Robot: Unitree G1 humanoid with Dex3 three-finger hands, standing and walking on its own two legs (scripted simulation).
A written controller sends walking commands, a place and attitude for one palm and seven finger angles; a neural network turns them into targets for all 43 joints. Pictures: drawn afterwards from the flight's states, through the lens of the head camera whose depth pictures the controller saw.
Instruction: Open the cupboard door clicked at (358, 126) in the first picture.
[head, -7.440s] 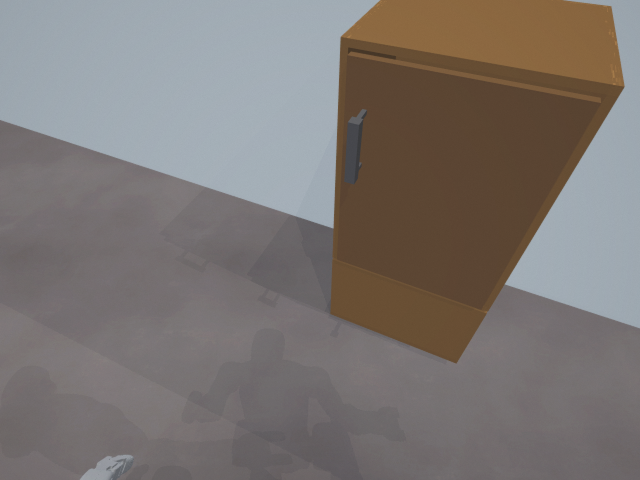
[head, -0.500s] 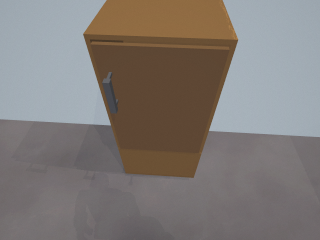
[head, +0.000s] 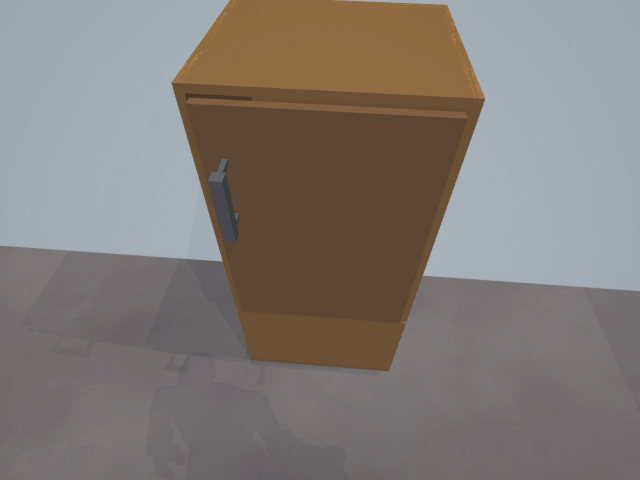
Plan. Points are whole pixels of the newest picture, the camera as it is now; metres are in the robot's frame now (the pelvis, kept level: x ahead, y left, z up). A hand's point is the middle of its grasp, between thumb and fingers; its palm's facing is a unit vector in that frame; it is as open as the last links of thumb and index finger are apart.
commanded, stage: raise the hand with hooked fingers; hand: left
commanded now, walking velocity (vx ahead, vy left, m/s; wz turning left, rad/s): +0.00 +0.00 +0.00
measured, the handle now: (227, 201) +0.55 +0.20 +0.01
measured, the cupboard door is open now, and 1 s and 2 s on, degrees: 0 0 0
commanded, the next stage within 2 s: none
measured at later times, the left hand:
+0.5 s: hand (171, 477) +0.14 +0.19 -0.06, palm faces -0.02 -1.00 -0.02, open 8.5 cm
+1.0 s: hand (118, 430) +0.18 +0.25 -0.02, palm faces +0.07 -1.00 -0.07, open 11.5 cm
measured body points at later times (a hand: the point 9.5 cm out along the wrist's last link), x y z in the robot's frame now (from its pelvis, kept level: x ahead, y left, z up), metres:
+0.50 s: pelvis -0.05 -0.02 -0.07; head +0.01 +0.00 +0.37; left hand +0.14 +0.25 -0.06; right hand +0.18 -0.27 -0.12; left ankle -0.02 +0.11 -0.74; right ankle -0.03 -0.12 -0.74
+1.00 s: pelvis -0.06 +0.01 -0.07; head +0.00 +0.02 +0.38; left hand +0.17 +0.31 -0.01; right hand +0.09 -0.23 -0.15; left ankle -0.02 +0.11 -0.74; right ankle -0.03 -0.11 -0.74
